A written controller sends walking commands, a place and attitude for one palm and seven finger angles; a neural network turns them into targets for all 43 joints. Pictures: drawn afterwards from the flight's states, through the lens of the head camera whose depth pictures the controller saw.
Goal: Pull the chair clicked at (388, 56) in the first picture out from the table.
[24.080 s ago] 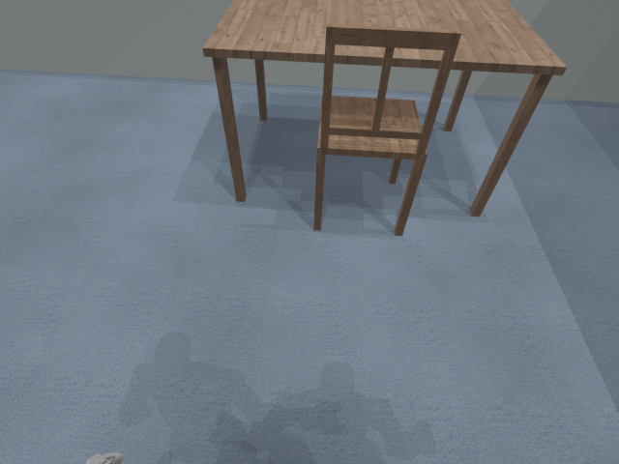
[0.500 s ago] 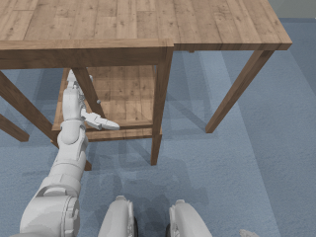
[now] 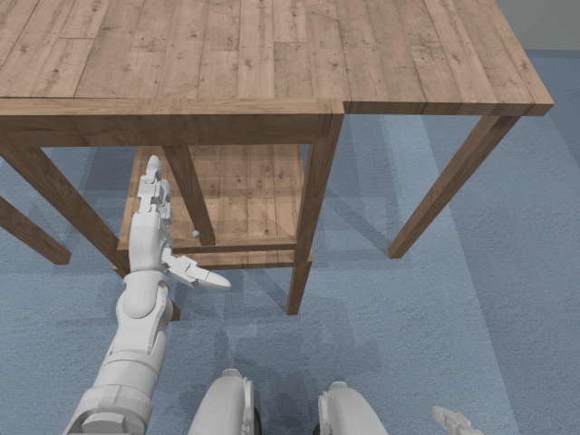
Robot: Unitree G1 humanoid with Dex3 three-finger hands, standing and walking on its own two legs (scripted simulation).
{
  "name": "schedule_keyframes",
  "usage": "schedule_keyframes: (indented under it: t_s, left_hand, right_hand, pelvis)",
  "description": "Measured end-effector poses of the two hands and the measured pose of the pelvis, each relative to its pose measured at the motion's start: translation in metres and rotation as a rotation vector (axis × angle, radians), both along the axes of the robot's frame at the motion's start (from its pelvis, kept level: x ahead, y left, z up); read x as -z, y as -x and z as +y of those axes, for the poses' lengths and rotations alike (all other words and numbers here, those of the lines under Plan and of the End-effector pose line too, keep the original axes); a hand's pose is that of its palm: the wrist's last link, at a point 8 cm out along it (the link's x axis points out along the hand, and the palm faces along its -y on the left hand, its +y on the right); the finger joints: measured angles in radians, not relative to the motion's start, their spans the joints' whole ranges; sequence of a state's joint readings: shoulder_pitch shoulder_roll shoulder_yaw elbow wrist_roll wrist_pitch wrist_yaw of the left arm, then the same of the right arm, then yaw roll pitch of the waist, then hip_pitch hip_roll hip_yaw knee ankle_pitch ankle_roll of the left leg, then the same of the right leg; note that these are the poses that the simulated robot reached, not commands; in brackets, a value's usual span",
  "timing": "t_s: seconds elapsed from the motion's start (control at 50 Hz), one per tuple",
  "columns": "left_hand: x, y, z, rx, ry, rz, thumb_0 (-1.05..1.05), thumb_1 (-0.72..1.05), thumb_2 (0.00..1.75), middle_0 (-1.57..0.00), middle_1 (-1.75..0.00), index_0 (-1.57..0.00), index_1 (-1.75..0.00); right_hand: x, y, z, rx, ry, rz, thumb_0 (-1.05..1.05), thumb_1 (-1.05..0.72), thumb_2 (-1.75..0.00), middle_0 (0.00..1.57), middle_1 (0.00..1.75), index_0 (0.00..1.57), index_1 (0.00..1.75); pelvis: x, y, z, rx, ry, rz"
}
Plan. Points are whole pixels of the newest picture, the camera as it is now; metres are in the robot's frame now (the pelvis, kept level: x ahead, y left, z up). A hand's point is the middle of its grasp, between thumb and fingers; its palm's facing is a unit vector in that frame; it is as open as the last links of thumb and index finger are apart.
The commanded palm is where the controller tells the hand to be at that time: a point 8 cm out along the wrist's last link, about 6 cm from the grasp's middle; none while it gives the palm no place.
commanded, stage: draw the fingers out of the gap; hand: left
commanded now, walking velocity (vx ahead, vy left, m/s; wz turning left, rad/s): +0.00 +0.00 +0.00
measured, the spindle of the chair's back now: (194, 202) +0.44 +0.14 +0.00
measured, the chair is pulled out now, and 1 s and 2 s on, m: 0.03 0.03 0.03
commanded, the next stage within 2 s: aim the fingers beside a spindle in 0.44 s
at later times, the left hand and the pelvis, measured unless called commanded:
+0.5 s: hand (189, 293) +0.30 +0.13 +0.01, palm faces +0.04 -1.00 +0.00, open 17.5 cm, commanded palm +0.27 +0.18 +0.02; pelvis -0.01 -0.01 +0.00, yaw +2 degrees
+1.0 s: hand (197, 285) +0.31 +0.12 +0.02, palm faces +0.01 -1.00 +0.00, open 17.2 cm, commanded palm +0.29 +0.17 +0.02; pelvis +0.00 -0.01 -0.01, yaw +2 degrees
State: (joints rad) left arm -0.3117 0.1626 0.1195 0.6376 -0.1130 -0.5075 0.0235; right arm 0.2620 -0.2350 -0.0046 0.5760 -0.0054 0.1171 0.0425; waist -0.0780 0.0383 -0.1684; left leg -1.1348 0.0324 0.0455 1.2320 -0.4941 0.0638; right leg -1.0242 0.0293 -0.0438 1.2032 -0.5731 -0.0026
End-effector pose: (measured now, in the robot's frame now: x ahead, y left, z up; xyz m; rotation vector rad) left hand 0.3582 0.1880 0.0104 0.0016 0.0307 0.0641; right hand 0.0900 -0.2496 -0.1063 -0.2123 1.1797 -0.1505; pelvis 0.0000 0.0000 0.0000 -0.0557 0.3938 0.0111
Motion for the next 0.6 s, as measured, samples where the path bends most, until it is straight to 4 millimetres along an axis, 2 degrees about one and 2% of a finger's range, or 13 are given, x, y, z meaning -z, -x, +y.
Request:
schedule_keyframes:
  t_s: [0.16,0.28,0.4,0.6]
  left_hand:
    - [-0.002,0.032,0.000,0.010,-0.005,-0.030,-0.02,-0.55,0.20,0.00,0.00,0.00,0.00]
    - [-0.002,0.050,0.001,0.015,0.003,-0.018,-0.02,-0.55,0.20,0.00,0.00,0.00,0.00]
    - [-0.003,0.071,-0.001,0.019,0.007,-0.010,-0.02,-0.55,0.20,0.00,0.00,0.00,0.00]
    - [-0.002,0.095,-0.003,0.025,0.005,-0.001,-0.02,-0.55,0.20,0.00,0.00,0.00,0.00]
  right_hand:
    - [-0.006,-0.045,0.004,-0.074,0.011,-0.115,0.01,-0.91,-0.90,0.20,0.30,0.20,0.30]
    - [-0.011,-0.069,0.009,-0.107,0.007,-0.188,0.01,-0.91,-0.90,0.20,0.30,0.20,0.30]
    - [-0.015,-0.077,0.014,-0.127,-0.003,-0.227,0.01,-0.91,-0.90,0.20,0.30,0.20,0.30]
    - [-0.011,-0.073,0.013,-0.128,-0.008,-0.238,0.01,-0.91,-0.90,0.21,0.30,0.21,0.30]
  pelvis:
    - [0.002,0.001,-0.001,-0.020,0.004,-0.021]
    - [0.003,0.004,-0.003,-0.025,0.003,-0.033]
    - [0.003,0.005,-0.006,-0.030,0.003,-0.041]
    - [0.006,0.006,-0.009,-0.034,0.005,-0.043]
